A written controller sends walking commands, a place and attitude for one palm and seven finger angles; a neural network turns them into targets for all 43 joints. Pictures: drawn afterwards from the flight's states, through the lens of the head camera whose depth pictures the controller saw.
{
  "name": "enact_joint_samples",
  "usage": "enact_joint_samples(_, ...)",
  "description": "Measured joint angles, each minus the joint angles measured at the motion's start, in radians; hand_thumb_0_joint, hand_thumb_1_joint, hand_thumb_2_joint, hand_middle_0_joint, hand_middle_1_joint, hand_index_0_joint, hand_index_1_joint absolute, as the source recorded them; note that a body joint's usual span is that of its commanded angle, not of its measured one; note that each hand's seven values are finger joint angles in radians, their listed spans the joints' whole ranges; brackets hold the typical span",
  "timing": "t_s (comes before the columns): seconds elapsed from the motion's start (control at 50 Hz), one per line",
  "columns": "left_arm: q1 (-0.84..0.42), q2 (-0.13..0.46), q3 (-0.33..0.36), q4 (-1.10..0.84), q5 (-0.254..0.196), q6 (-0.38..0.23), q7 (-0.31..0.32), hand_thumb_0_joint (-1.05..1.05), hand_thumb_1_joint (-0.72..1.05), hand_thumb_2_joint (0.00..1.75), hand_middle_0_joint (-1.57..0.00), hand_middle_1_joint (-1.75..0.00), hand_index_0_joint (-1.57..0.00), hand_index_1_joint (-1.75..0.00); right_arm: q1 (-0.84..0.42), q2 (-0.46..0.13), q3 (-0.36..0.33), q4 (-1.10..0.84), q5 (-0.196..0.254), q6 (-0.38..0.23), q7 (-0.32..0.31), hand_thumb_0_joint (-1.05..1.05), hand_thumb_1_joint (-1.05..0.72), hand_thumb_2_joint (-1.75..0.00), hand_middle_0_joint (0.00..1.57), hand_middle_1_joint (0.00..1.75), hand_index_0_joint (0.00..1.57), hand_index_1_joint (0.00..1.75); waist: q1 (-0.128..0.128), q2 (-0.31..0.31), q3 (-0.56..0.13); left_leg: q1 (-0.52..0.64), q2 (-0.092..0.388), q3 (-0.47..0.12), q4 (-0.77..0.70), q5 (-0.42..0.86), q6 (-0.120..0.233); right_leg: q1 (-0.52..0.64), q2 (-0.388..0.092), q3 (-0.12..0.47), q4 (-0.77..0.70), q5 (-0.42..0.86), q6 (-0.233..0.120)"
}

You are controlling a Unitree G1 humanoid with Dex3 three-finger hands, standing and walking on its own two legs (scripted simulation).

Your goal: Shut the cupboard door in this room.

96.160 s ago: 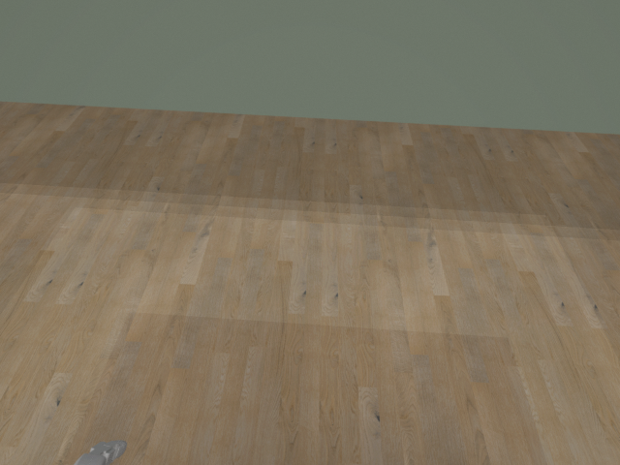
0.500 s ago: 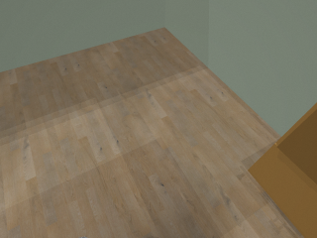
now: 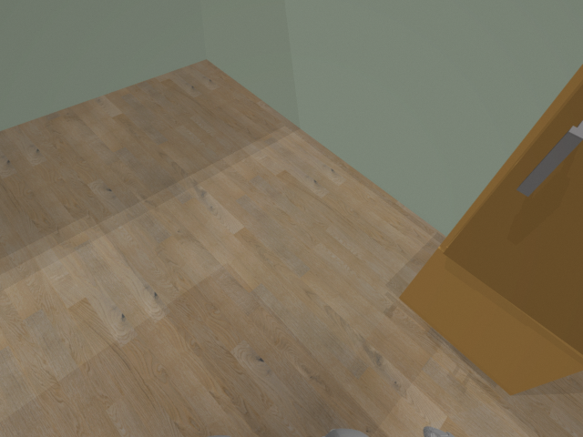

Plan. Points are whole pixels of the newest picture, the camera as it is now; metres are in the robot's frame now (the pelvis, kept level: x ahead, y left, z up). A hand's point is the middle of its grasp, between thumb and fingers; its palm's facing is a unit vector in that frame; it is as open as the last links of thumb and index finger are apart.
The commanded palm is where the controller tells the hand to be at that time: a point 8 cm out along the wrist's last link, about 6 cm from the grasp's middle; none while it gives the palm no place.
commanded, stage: turn to face it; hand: left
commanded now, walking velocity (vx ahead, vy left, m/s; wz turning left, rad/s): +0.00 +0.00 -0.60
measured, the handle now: (552, 158) +0.61 -0.44 +0.06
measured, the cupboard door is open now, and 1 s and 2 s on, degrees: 2 2 2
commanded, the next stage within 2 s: take the last steps up to it in 1.06 s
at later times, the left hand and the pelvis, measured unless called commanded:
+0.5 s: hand (202, 424) +0.15 +0.14 -0.14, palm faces -0.28 -0.92 -0.28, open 7.4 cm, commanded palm none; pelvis +0.01 -0.03 +0.00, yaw -18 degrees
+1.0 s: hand (202, 373) +0.23 +0.15 -0.16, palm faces -0.48 -0.85 -0.22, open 7.4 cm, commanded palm none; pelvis +0.05 +0.01 +0.01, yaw -33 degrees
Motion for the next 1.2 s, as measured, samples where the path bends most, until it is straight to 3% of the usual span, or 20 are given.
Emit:
enact_joint_samples(0.06, -0.009, 0.013, 0.007, -0.016, 0.000, 0.003, -0.015, 0.01, 0.91, 0.90, -0.20, -0.30, -0.20, -0.30, 0.022, 0.002, 0.005, 0.001, -0.002, 0.005, -0.004, 0.00, -0.90, -0.90, 0.21, 0.30, 0.21, 0.30, -0.001, 0.007, 0.000, 0.040, 0.018, 0.033, -0.074, 0.034, -0.001, -0.042, -0.023, -0.043, 0.096, 0.069, 0.016)
enact_joint_samples(0.12, -0.011, 0.013, 0.009, -0.027, -0.001, 0.005, -0.022, 0.01, 0.91, 0.90, -0.20, -0.30, -0.20, -0.30, 0.038, -0.006, -0.002, 0.010, 0.000, 0.007, -0.004, 0.00, -0.90, -0.90, 0.21, 0.30, 0.21, 0.30, -0.004, 0.021, -0.001, 0.064, 0.032, 0.074, -0.116, 0.049, 0.000, -0.046, -0.046, -0.064, 0.067, 0.103, 0.025)
enact_joint_samples(0.26, -0.030, -0.013, -0.008, -0.030, 0.000, 0.005, -0.029, 0.01, 0.91, 0.90, -0.20, -0.30, -0.20, -0.30, 0.069, -0.044, -0.030, 0.041, -0.002, 0.013, 0.005, 0.00, -0.90, -0.90, 0.21, 0.30, 0.21, 0.30, -0.035, 0.068, 0.012, 0.073, 0.073, 0.162, -0.081, 0.015, -0.020, 0.055, -0.067, -0.114, -0.246, 0.089, 0.009)
enact_joint_samples(0.32, -0.028, -0.021, -0.022, -0.041, 0.000, -0.013, -0.031, 0.01, 0.91, 0.90, -0.20, -0.30, -0.20, -0.30, 0.092, -0.068, -0.043, 0.053, 0.005, 0.023, 0.010, 0.00, -0.90, -0.90, 0.21, 0.30, 0.21, 0.30, -0.040, 0.082, 0.004, 0.050, 0.097, 0.196, 0.011, -0.039, -0.044, 0.150, -0.061, -0.132, -0.469, 0.220, -0.023)
enact_joint_samples(0.34, -0.029, -0.026, -0.025, -0.040, 0.003, -0.026, -0.026, 0.01, 0.91, 0.90, -0.20, -0.30, -0.20, -0.30, 0.093, -0.077, -0.048, 0.060, 0.009, 0.031, 0.012, 0.00, -0.90, -0.90, 0.21, 0.30, 0.21, 0.30, -0.036, 0.088, 0.000, 0.019, 0.098, 0.180, 0.086, -0.107, -0.056, 0.153, -0.055, -0.124, -0.485, 0.190, -0.042)
enact_joint_samples(0.38, -0.034, -0.047, -0.039, -0.032, 0.000, -0.038, -0.014, 0.01, 0.91, 0.90, -0.20, -0.30, -0.20, -0.30, 0.079, -0.101, -0.056, 0.072, 0.013, 0.057, 0.007, 0.00, -0.90, -0.90, 0.21, 0.30, 0.21, 0.30, -0.037, 0.117, 0.010, -0.062, 0.068, 0.073, 0.287, -0.217, -0.065, 0.139, -0.036, -0.110, -0.455, 0.162, -0.064)
enact_joint_samples(0.42, -0.026, -0.062, -0.047, -0.030, -0.003, -0.042, -0.003, 0.01, 0.91, 0.90, -0.20, -0.30, -0.20, -0.30, 0.065, -0.110, -0.061, 0.077, 0.014, 0.068, 0.003, 0.01, -0.91, -0.90, 0.20, 0.30, 0.20, 0.29, -0.039, 0.125, 0.013, -0.132, 0.030, 0.007, 0.443, -0.208, -0.073, 0.150, -0.028, -0.093, -0.481, 0.180, -0.068)
enact_joint_samples(0.48, -0.013, -0.069, -0.051, -0.023, -0.007, -0.044, 0.008, 0.01, 0.91, 0.90, -0.20, -0.30, -0.21, -0.30, 0.044, -0.103, -0.058, 0.070, 0.013, 0.064, 0.006, 0.01, -0.91, -0.90, 0.20, 0.30, 0.20, 0.29, -0.040, 0.112, 0.016, -0.195, 0.007, -0.037, 0.527, -0.121, -0.090, 0.176, -0.016, -0.064, -0.547, 0.222, -0.072)
enact_joint_samples(0.64, 0.014, -0.071, -0.051, -0.004, -0.002, -0.045, 0.005, 0.01, 0.91, 0.90, -0.20, -0.30, -0.21, -0.30, 0.000, -0.068, -0.048, 0.039, 0.017, 0.055, 0.008, 0.01, -0.91, -0.90, 0.20, 0.30, 0.20, 0.29, -0.020, 0.071, 0.000, -0.180, -0.016, -0.089, 0.364, -0.095, -0.103, 0.198, 0.013, 0.006, -0.590, 0.243, -0.070)
enact_joint_samples(0.72, 0.025, -0.062, -0.043, 0.004, 0.003, -0.037, 0.004, 0.01, 0.91, 0.89, -0.20, -0.30, -0.21, -0.30, -0.023, -0.053, -0.042, 0.022, 0.024, 0.044, 0.006, 0.01, -0.91, -0.90, 0.20, 0.30, 0.20, 0.29, -0.003, 0.046, -0.009, -0.104, -0.044, -0.084, 0.188, -0.102, -0.090, 0.181, 0.021, 0.052, -0.556, 0.225, -0.050)
enact_joint_samples(0.76, 0.031, -0.053, -0.037, 0.009, -0.001, -0.029, 0.006, 0.01, 0.91, 0.90, -0.20, -0.30, -0.21, -0.30, -0.025, -0.048, -0.035, 0.010, 0.027, 0.029, 0.004, 0.00, -0.91, -0.90, 0.20, 0.30, 0.20, 0.29, -0.001, 0.036, -0.018, -0.035, -0.053, -0.079, 0.033, -0.019, -0.082, 0.162, 0.029, 0.073, -0.518, 0.204, -0.034)
enact_joint_samples(0.8, 0.026, -0.035, -0.029, 0.016, -0.008, -0.018, 0.008, 0.01, 0.91, 0.90, -0.20, -0.30, -0.21, -0.30, -0.025, -0.036, -0.025, 0.007, 0.020, 0.011, 0.001, 0.00, -0.91, -0.90, 0.20, 0.30, 0.20, 0.29, 0.000, 0.012, -0.018, -0.018, -0.058, -0.055, 0.000, 0.015, -0.034, 0.119, 0.028, 0.083, -0.416, 0.119, -0.027)
enact_joint_samples(0.84, 0.021, -0.019, -0.020, 0.020, -0.006, -0.007, 0.005, 0.01, 0.91, 0.90, -0.20, -0.30, -0.21, -0.30, -0.018, -0.024, -0.010, 0.000, 0.008, 0.009, 0.000, 0.00, -0.91, -0.90, 0.21, 0.30, 0.20, 0.29, 0.004, -0.001, -0.012, -0.003, -0.048, -0.025, 0.003, -0.009, 0.003, 0.055, 0.026, 0.049, -0.222, 0.020, -0.020)
enact_joint_samples(0.9, 0.013, -0.003, -0.009, 0.020, 0.001, 0.000, -0.009, 0.01, 0.91, 0.90, -0.20, -0.30, -0.20, -0.30, 0.007, -0.015, 0.002, -0.002, 0.000, 0.010, -0.007, 0.00, -0.90, -0.90, 0.21, 0.30, 0.21, 0.30, -0.002, 0.008, -0.013, 0.033, -0.026, -0.003, -0.055, 0.004, 0.014, -0.012, 0.010, -0.009, -0.010, 0.035, -0.003)
enact_joint_samples(0.94, 0.007, 0.003, -0.006, 0.014, 0.001, 0.000, -0.014, 0.01, 0.91, 0.90, -0.20, -0.30, -0.20, -0.30, 0.021, -0.013, 0.004, 0.006, -0.002, 0.010, -0.010, 0.00, -0.90, -0.90, 0.21, 0.30, 0.21, 0.30, -0.003, 0.016, -0.011, 0.053, -0.015, 0.013, -0.097, 0.024, 0.013, -0.029, -0.008, -0.028, 0.034, 0.070, 0.008)
enact_joint_samples(1.0, -0.003, 0.004, -0.006, 0.010, -0.001, -0.001, -0.016, 0.01, 0.91, 0.90, -0.20, -0.30, -0.20, -0.30, 0.041, -0.015, 0.000, 0.024, -0.001, 0.008, -0.012, 0.00, -0.90, -0.90, 0.21, 0.30, 0.21, 0.30, -0.010, 0.032, -0.006, 0.073, -0.002, 0.036, -0.131, 0.037, 0.013, -0.016, -0.035, -0.046, -0.014, 0.091, 0.016)
enact_joint_samples(1.08, -0.019, -0.009, -0.018, 0.015, -0.001, -0.002, -0.014, 0.01, 0.91, 0.90, -0.20, -0.30, -0.20, -0.30, 0.067, -0.025, -0.013, 0.057, -0.001, 0.011, -0.007, 0.00, -0.90, -0.90, 0.21, 0.30, 0.21, 0.30, -0.027, 0.056, -0.001, 0.085, 0.016, 0.069, -0.122, 0.023, 0.005, 0.051, -0.053, -0.073, -0.203, 0.084, 0.010)
enact_joint_samples(1.12, -0.027, -0.020, -0.026, 0.018, -0.001, -0.007, -0.012, 0.01, 0.91, 0.90, -0.20, -0.30, -0.20, -0.30, 0.081, -0.035, -0.021, 0.073, 0.000, 0.015, -0.004, 0.00, -0.90, -0.90, 0.21, 0.30, 0.21, 0.30, -0.038, 0.070, 0.000, 0.085, 0.025, 0.085, -0.097, 0.005, -0.004, 0.097, -0.050, -0.089, -0.315, 0.106, -0.001)
enact_joint_samples(1.16, -0.029, -0.029, -0.035, 0.016, -0.001, -0.018, -0.013, 0.01, 0.91, 0.90, -0.20, -0.30, -0.20, -0.30, 0.101, -0.045, -0.029, 0.088, 0.005, 0.021, 0.000, 0.00, -0.90, -0.90, 0.21, 0.30, 0.21, 0.30, -0.045, 0.079, -0.006, 0.077, 0.032, 0.100, -0.049, -0.025, -0.016, 0.162, -0.047, -0.102, -0.468, 0.215, -0.014)
enact_joint_samples(1.2, -0.026, -0.041, -0.043, 0.018, 0.003, -0.039, -0.007, 0.01, 0.91, 0.90, -0.20, -0.30, -0.20, -0.30, 0.117, -0.059, -0.038, 0.107, 0.013, 0.033, 0.002, 0.00, -0.90, -0.90, 0.21, 0.30, 0.21, 0.30, -0.046, 0.086, -0.023, 0.034, 0.031, 0.090, 0.060, -0.118, -0.033, 0.193, -0.045, -0.092, -0.531, 0.190, -0.043)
